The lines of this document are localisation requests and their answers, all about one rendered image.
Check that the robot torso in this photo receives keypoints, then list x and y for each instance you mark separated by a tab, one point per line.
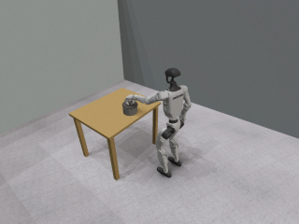
172	107

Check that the robot left forearm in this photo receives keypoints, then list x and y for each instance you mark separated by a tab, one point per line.
139	98

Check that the robot right hand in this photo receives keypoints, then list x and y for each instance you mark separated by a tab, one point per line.
183	118

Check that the lid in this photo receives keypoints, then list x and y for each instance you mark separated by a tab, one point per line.
132	106

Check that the robot right forearm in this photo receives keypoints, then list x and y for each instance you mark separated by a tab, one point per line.
184	111

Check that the table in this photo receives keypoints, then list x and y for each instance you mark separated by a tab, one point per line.
105	116

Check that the pot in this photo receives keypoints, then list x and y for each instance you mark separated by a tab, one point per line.
129	112

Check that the left robot shin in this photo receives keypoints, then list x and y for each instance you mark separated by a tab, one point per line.
162	159

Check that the robot left hand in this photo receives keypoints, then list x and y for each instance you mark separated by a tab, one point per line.
129	98

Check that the robot left upper arm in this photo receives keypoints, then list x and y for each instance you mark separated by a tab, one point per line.
160	96

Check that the robot right upper arm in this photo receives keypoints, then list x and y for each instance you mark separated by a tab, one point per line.
186	96

